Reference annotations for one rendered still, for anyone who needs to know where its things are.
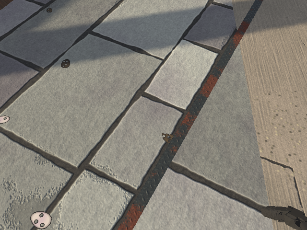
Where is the robot right hand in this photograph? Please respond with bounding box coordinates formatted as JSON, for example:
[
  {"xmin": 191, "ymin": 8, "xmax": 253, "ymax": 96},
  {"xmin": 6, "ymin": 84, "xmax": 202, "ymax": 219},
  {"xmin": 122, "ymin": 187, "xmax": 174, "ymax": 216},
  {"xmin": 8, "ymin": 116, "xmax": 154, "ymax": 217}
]
[{"xmin": 261, "ymin": 206, "xmax": 307, "ymax": 230}]

